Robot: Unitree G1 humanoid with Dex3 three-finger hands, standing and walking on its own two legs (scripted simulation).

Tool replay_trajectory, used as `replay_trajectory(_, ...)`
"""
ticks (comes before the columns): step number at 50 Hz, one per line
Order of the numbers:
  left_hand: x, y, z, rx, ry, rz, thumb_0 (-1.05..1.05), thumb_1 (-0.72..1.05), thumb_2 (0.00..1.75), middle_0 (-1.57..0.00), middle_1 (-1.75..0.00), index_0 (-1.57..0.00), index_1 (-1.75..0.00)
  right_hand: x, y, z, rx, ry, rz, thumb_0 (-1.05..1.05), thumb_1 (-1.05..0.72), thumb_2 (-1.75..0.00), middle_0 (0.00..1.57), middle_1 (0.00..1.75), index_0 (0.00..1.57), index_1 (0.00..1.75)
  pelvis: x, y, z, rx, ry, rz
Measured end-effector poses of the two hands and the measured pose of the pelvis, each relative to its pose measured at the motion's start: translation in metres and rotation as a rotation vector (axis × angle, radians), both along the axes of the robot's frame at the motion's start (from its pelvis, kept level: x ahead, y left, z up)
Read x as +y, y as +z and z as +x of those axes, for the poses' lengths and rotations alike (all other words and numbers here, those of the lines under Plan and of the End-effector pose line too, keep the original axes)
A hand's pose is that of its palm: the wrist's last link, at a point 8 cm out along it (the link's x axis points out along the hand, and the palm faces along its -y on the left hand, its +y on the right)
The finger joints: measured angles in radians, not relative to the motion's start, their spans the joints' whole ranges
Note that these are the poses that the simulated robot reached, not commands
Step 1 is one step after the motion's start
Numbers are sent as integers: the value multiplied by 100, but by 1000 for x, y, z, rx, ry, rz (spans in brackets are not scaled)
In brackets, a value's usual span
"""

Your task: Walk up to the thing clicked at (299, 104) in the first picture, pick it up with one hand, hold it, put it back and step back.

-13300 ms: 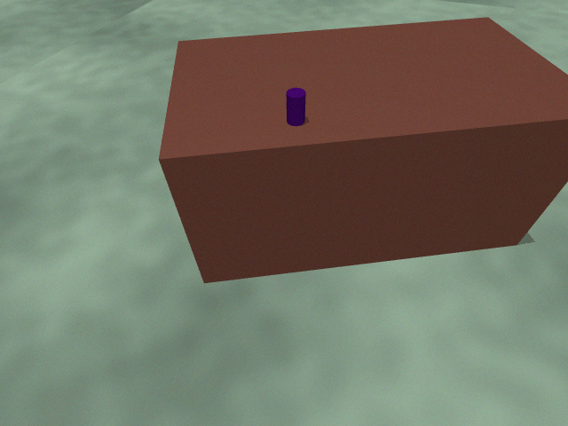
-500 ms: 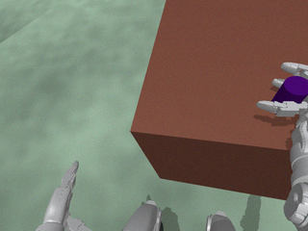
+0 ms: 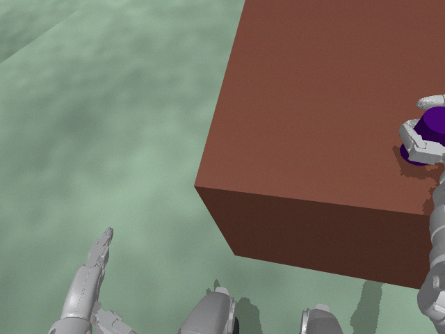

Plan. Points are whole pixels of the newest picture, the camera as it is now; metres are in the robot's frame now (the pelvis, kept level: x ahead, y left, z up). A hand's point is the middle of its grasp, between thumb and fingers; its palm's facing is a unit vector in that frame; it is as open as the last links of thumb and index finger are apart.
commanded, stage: settle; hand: right
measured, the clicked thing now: (429, 137) +0.49 -0.24 +0.02
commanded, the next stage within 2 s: lift in 0.86 s
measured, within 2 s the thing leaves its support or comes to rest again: leaves its support in 0.08 s
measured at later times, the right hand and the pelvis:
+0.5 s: hand out of the picture +0.49 -0.24 +0.08, palm faces +0.25 +0.97 -0.01, open 7.3 cm; pelvis +0.01 -0.01 +0.02, yaw +0 degrees
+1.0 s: hand out of the picture +0.49 -0.23 +0.11, palm faces +0.24 +0.97 +0.00, open 7.3 cm; pelvis +0.01 -0.01 +0.04, yaw -1 degrees
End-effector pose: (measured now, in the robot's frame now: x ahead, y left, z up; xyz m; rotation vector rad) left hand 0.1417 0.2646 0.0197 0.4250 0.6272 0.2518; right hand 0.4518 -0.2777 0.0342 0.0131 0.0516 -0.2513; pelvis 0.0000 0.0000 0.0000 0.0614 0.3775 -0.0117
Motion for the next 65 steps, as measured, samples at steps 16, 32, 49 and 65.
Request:
replay_trajectory(16, -6, -6, 3, 30, 15, -48, -1, -53, 6, -7, -6, -7, -7, -5, 36, 0, -4, -7, -20, 0, 10, -114, 90, 99, 94, 99, -4, 16, 4, -37, -6, -2)
replay_trajectory(32, -11, 0, 11, 32, 9, -64, -1, -54, 6, -6, -6, -6, -7, -4, 54, 6, -1, 5, -5, 0, 10, -113, 90, 100, 93, 100, -7, 28, 11, -61, -4, -11)
replay_trajectory(49, -10, 5, 13, 26, 16, -87, -1, -55, 6, -6, -6, -6, -7, 3, 73, 5, -2, 8, -7, 0, 8, -112, 88, 102, 92, 102, -6, 39, 14, -89, -2, -18)
replay_trajectory(65, -12, -2, 15, 55, 32, -137, -1, -54, 6, -5, -6, -6, -7, 13, 98, -9, -30, 11, -19, 0, 7, -110, 87, 103, 91, 103, -4, 50, 21, -132, -1, -27)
